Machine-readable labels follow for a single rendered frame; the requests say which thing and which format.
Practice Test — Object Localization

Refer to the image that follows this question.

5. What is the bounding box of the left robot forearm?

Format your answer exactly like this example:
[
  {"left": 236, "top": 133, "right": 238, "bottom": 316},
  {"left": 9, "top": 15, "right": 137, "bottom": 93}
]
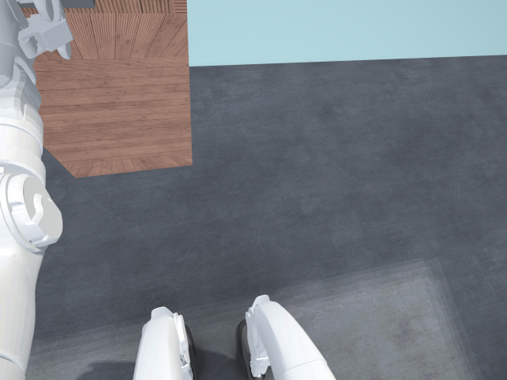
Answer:
[{"left": 0, "top": 44, "right": 46, "bottom": 187}]

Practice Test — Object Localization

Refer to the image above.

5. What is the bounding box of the robot thigh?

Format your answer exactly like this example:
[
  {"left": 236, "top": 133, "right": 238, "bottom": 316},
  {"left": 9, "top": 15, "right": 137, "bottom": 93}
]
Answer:
[
  {"left": 246, "top": 301, "right": 336, "bottom": 380},
  {"left": 133, "top": 313, "right": 189, "bottom": 380}
]

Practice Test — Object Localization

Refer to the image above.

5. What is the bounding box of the cabinet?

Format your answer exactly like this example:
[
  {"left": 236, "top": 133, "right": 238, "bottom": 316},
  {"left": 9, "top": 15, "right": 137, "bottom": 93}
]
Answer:
[{"left": 24, "top": 0, "right": 193, "bottom": 178}]

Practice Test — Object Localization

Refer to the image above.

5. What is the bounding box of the robot left upper arm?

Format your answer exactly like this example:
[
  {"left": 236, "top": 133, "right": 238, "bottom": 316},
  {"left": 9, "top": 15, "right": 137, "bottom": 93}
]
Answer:
[{"left": 0, "top": 173, "right": 63, "bottom": 380}]

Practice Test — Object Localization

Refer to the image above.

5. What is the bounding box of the robot right thigh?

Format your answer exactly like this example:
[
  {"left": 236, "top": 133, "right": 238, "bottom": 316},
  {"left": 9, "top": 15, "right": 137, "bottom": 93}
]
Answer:
[{"left": 246, "top": 301, "right": 336, "bottom": 380}]

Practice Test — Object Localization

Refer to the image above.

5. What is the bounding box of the robot left thigh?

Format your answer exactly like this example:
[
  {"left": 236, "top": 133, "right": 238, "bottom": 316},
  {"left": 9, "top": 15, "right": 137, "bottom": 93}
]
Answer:
[{"left": 133, "top": 313, "right": 189, "bottom": 380}]

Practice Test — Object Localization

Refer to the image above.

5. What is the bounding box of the left robot hand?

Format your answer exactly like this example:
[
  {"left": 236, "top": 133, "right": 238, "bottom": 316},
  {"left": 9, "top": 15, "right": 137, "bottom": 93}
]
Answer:
[{"left": 0, "top": 0, "right": 74, "bottom": 65}]

